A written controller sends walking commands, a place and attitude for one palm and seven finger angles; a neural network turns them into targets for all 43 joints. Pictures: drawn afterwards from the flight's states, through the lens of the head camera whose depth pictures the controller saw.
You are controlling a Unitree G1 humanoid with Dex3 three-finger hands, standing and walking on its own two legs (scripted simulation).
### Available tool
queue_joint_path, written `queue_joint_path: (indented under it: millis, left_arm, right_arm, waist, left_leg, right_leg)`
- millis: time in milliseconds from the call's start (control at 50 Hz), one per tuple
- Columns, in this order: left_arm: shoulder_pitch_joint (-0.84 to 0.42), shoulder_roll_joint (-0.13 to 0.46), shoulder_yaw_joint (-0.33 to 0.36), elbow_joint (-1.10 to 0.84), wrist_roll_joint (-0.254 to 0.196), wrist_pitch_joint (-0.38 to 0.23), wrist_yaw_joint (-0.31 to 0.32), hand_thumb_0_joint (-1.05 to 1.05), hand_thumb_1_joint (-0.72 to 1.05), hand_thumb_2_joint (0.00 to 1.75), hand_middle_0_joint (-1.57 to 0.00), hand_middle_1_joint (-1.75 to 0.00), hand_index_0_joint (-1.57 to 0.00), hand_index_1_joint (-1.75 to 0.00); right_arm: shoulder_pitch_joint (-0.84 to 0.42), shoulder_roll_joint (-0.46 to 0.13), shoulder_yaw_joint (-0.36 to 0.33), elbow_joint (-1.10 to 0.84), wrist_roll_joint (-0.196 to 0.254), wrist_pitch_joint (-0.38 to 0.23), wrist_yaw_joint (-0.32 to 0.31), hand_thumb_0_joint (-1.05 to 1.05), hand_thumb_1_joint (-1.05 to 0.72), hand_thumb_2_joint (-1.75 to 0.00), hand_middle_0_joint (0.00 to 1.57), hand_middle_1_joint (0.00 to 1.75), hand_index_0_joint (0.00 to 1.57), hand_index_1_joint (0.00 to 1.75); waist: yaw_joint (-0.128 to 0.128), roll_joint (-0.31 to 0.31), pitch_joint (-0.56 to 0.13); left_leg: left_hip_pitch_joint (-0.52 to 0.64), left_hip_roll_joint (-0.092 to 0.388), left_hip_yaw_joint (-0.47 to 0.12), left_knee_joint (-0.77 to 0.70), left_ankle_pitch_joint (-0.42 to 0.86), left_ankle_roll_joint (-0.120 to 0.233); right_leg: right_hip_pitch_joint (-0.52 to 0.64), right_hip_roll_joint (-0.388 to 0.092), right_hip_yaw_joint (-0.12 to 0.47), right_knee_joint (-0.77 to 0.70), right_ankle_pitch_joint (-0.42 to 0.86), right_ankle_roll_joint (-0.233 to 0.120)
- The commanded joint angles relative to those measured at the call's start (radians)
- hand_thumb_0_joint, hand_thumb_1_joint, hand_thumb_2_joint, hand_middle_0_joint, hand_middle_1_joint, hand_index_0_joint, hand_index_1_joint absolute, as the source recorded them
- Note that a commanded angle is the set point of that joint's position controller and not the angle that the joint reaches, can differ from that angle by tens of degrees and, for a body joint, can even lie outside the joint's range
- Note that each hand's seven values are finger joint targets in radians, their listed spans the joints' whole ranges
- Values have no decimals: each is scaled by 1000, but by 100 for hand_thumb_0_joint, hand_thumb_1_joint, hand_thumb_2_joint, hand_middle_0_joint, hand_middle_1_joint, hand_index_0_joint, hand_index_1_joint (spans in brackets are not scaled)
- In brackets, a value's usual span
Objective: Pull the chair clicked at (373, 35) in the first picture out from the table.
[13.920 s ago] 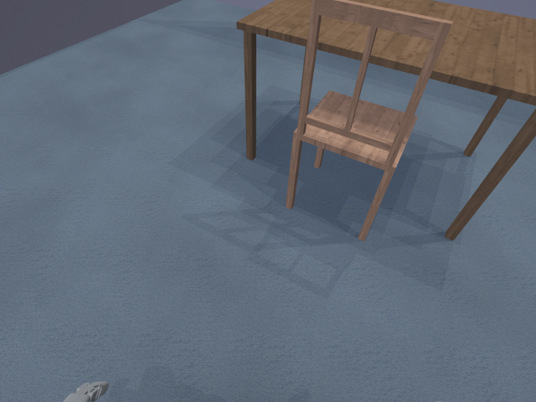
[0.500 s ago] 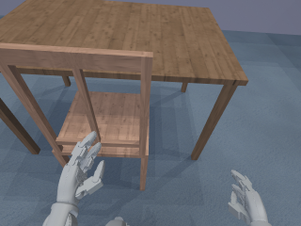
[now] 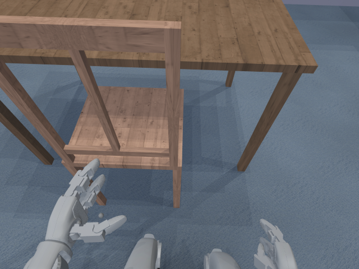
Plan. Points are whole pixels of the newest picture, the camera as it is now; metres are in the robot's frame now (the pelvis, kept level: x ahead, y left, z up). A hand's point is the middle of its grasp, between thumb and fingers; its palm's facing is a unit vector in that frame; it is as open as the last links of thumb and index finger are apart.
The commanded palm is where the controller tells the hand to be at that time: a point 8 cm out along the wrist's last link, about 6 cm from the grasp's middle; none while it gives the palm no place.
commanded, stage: raise the hand toward the chair's back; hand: left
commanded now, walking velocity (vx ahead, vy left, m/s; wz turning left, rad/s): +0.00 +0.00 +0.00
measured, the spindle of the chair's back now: (101, 111) +0.47 +0.23 +0.06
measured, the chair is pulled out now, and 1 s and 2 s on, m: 0.00 0.00 0.00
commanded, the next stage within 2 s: aim the fingers beside a spindle in 1.26 s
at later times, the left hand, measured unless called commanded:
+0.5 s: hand (71, 197) +0.24 +0.22 +0.07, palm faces +0.08 -1.00 -0.06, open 16.6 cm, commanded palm +0.22 +0.27 +0.06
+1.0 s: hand (73, 190) +0.26 +0.22 +0.06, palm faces -0.01 -1.00 -0.04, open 16.9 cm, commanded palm +0.24 +0.28 +0.07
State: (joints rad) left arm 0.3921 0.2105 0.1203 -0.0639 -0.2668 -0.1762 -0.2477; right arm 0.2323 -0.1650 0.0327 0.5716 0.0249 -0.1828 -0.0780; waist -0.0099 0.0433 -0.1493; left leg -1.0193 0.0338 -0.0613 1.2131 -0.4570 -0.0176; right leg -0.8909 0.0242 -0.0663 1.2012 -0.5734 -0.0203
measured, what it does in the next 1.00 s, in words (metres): stands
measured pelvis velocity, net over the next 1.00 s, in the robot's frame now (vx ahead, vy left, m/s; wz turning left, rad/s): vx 0.02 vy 0.02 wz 0.00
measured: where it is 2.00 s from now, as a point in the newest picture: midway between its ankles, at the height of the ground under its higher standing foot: outside the picture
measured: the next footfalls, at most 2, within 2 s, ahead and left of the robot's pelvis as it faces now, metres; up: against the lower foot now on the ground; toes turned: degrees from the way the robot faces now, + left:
none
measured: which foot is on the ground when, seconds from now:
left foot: down 0.00-1.00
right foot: down 0.00-1.00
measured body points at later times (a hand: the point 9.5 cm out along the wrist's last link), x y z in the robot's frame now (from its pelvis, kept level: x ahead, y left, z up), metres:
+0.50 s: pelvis +0.01 +0.02 +0.01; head +0.07 +0.03 +0.46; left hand +0.23 +0.27 +0.07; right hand +0.22 -0.20 -0.05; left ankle +0.07 +0.13 -0.64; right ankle +0.01 -0.11 -0.64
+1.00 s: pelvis +0.02 +0.02 +0.02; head +0.08 +0.04 +0.47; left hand +0.25 +0.28 +0.07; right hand +0.19 -0.22 -0.05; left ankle +0.07 +0.13 -0.64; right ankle +0.01 -0.11 -0.64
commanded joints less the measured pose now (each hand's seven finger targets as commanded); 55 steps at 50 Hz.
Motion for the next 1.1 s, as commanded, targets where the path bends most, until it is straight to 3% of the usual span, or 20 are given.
queue_joint_path:
  millis: [0, 80, 120, 180, 240, 260, 340, 360, 420, 480, 520, 580, 660, 740, 820, 880, 940, 960, 1000, 1080]
  left_arm:
    - [34, 132, 147, -312, -2, -194, 125, 0, -10, 47, -10, -14, -10, -14]
    - [-20, 91, 50, -184, 36, -292, 84, 0, -20, 43, -9, -13, -9, -13]
    - [0, 83, 27, -124, 23, -284, 29, 0, -24, 41, -9, -12, -9, -12]
    - [10, 135, 67, -168, -6, -243, -22, 0, -31, 38, -8, -11, -8, -11]
    - [-2, 191, 139, -268, -16, -219, 5, 0, -38, 35, -7, -10, -7, -10]
    - [-4, 218, 177, -273, -13, -215, 29, 0, -41, 34, -7, -9, -7, -9]
    - [-34, 153, 147, -239, -5, -235, 92, 0, -50, 30, -6, -8, -6, -8]
    - [-42, 152, 148, -200, 3, -230, 93, 0, -50, 30, -6, -8, -6, -8]
    - [-65, 120, 84, -129, 21, -212, 53, 0, -50, 30, -6, -8, -6, -8]
    - [-85, 141, 72, -119, 19, -179, -6, 0, -50, 30, -6, -8, -6, -8]
    - [-113, 175, 100, -170, 3, -169, -29, 0, -50, 30, -6, -8, -6, -8]
    - [-133, 217, 170, -233, -17, -178, -13, 0, -50, 30, -6, -8, -6, -8]
    - [-159, 221, 204, -195, -17, -210, 28, 0, -50, 30, -6, -8, -6, -8]
    - [-182, 185, 156, -87, -5, -198, 0, 0, -50, 30, -6, -8, -6, -8]
    - [-139, 181, 136, -89, -20, -153, -54, 0, -50, 30, -6, -8, -6, -8]
    - [-122, 219, 185, -148, -37, -154, -44, 0, -50, 30, -6, -8, -6, -8]
    - [-147, 225, 205, -177, -33, -193, 2, 0, -50, 30, -6, -8, -6, -8]
    - [-149, 236, 222, -152, -27, -201, 20, 0, -50, 30, -6, -8, -6, -8]
    - [-167, 209, 197, -135, -17, -228, 35, 0, -50, 30, -6, -8, -6, -8]
    - [-152, 188, 159, -85, -5, -226, 11, 0, -50, 30, -6, -8, -6, -8]
  right_arm:
    - [-104, -126, -84, -162, -9, -79, 8, 0, -90, -90, 20, 30, 20, 30]
    - [-93, -165, -88, -126, -15, -98, 18, 0, -90, -90, 20, 30, 20, 30]
    - [-84, -186, -90, -132, -3, -107, 12, 0, -90, -90, 20, 30, 20, 30]
    - [-72, -205, -97, -153, 10, -120, -2, 0, -90, -90, 20, 30, 20, 30]
    - [-73, -196, -99, -164, 6, -120, -7, 0, -90, -90, 20, 30, 20, 30]
    - [-78, -193, -99, -156, 3, -115, -7, 0, -90, -90, 20, 30, 20, 30]
    - [-80, -176, -88, -151, -7, -102, 7, 0, -90, -90, 20, 30, 20, 30]
    - [-79, -179, -87, -148, -9, -94, 8, 0, -90, -90, 20, 30, 20, 30]
    - [-75, -192, -77, -158, -7, -84, 16, 0, -90, -90, 20, 30, 20, 30]
    - [-62, -207, -71, -178, 1, -78, 11, 0, -90, -90, 20, 30, 20, 30]
    - [-62, -210, -71, -188, 2, -80, 5, 0, -90, -90, 20, 30, 20, 30]
    - [-60, -203, -67, -186, -5, -81, 1, 0, -90, -90, 20, 30, 20, 30]
    - [-62, -196, -67, -157, -9, -81, 4, 0, -90, -90, 20, 30, 20, 30]
    - [-54, -210, -66, -150, -4, -76, 11, 0, -90, -90, 20, 30, 20, 30]
    - [-50, -224, -71, -175, 5, -75, 8, 0, -90, -90, 20, 30, 20, 30]
    - [-49, -220, -76, -180, 3, -79, 9, 0, -90, -90, 20, 30, 20, 30]
    - [-50, -209, -75, -165, -3, -82, 14, 0, -90, -90, 20, 30, 20, 30]
    - [-50, -209, -76, -158, -6, -78, 15, 0, -90, -90, 20, 30, 20, 30]
    - [-53, -209, -76, -154, -8, -79, 20, 0, -90, -90, 20, 30, 20, 30]
    - [-48, -221, -75, -160, -5, -75, 23, 0, -90, -90, 20, 30, 20, 30]
  waist:
    - [54, 10, -251]
    - [-28, -21, -117]
    - [-37, -36, -104]
    - [-11, -4, -210]
    - [19, 50, -292]
    - [28, 69, -289]
    - [5, 54, -194]
    - [-2, 26, -173]
    - [-23, 34, -126]
    - [-24, 28, -153]
    - [-14, 41, -213]
    - [6, 60, -268]
    - [1, 63, -218]
    - [-24, 44, -161]
    - [-9, 40, -207]
    - [8, 29, -263]
    - [5, 58, -226]
    - [4, 34, -196]
    - [-10, 52, -166]
    - [-15, 51, -179]
  left_leg:
    - [277, -21, 18, -171, 209, 48]
    - [202, -17, 12, -145, 98, 50]
    - [178, -21, 14, -152, 32, 50]
    - [244, -23, 18, -177, 61, 54]
    - [331, -23, 16, -203, 144, 52]
    - [336, -22, 12, -206, 157, 50]
    - [339, -17, 1, -214, 162, 43]
    - [313, -16, -1, -211, 148, 44]
    - [300, -17, -6, -223, 95, 42]
    - [319, -17, -6, -234, 92, 46]
    - [356, -19, -4, -236, 120, 47]
    - [402, -18, -12, -239, 188, 44]
    - [396, -11, -24, -238, 197, 36]
    - [356, -12, -18, -246, 133, 35]
    - [382, -18, -9, -265, 150, 42]
    - [402, -20, -4, -260, 211, 42]
    - [406, -15, -10, -258, 217, 36]
    - [379, -15, -13, -258, 197, 36]
    - [367, -13, -12, -254, 159, 35]
    - [347, -16, -3, -250, 130, 39]
  right_leg:
    - [117, -1, 11, -207, 227, -12]
    - [-9, -4, 14, -218, 112, -6]
    - [-13, -10, 31, -248, 39, -4]
    - [56, -13, 36, -262, 75, -4]
    - [108, -10, 14, -244, 166, -8]
    - [107, -6, 8, -238, 175, -10]
    - [59, -2, -14, -234, 184, -11]
    - [54, 0, -14, -236, 174, -10]
    - [25, -1, -16, -245, 139, -8]
    - [54, 0, -9, -260, 146, -8]
    - [85, -1, -4, -265, 169, -8]
    - [114, -1, -10, -254, 216, -10]
    - [76, 3, -18, -245, 208, -12]
    - [49, 1, -19, -257, 171, -8]
    - [110, -2, -11, -282, 195, -7]
    - [152, -2, -9, -279, 246, -6]
    - [118, -1, -15, -266, 233, -9]
    - [109, 2, -16, -266, 219, -9]
    - [72, -1, -16, -261, 188, -9]
    - [79, -3, -7, -266, 172, -10]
